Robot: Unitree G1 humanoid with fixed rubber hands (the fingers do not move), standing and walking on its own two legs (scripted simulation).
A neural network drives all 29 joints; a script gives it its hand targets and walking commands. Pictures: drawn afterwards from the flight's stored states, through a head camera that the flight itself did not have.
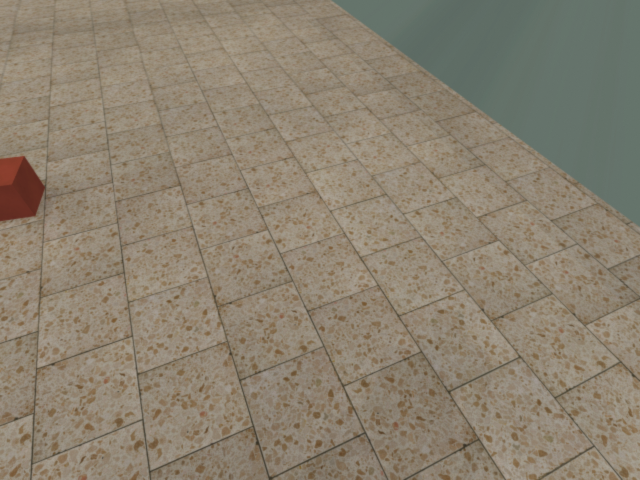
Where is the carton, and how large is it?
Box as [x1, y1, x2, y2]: [0, 156, 44, 220]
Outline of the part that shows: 24,156 0,159 0,220 35,215 44,186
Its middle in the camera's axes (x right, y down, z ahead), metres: -1.40 -0.20 +1.73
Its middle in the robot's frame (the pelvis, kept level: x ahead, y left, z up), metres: +1.40 +1.37 -0.68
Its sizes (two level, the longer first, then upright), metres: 0.202 0.201 0.185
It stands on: the floor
